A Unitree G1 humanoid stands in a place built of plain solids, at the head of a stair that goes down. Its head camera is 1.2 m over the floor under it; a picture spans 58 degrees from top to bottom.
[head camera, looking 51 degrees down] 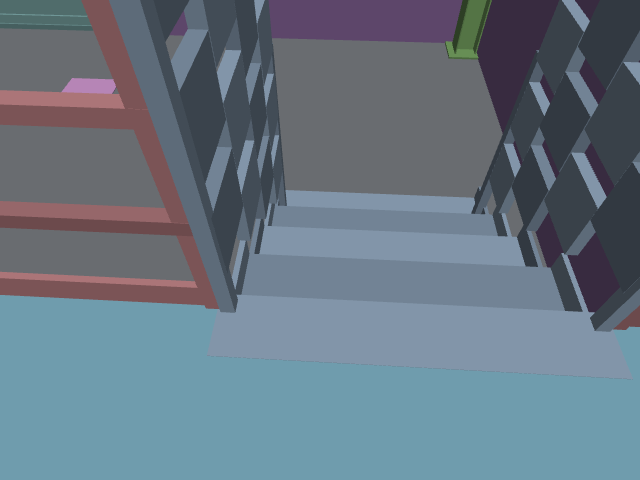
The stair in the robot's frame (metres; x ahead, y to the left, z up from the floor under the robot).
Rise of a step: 0.18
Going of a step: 0.30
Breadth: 1.22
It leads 3 degrees to the right of straight ahead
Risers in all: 5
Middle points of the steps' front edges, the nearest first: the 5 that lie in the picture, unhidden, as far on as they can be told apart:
0.71 -0.29 0.00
1.01 -0.31 -0.17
1.31 -0.32 -0.35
1.61 -0.34 -0.53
1.91 -0.36 -0.70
